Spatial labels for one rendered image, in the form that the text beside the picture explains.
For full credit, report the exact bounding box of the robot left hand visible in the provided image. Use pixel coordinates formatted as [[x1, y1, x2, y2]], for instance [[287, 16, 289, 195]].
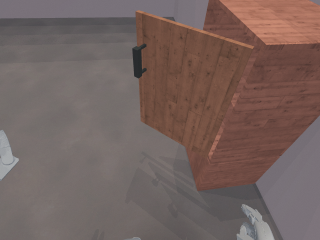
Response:
[[0, 130, 19, 181]]

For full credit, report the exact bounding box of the cupboard door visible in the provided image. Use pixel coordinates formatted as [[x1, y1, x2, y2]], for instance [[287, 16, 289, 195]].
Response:
[[135, 10, 254, 159]]

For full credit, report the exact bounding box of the robot right hand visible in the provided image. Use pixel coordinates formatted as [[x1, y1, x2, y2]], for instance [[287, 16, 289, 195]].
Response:
[[236, 204, 275, 240]]

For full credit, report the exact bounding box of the handle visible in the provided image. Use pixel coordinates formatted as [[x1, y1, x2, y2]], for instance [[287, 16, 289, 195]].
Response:
[[132, 43, 147, 79]]

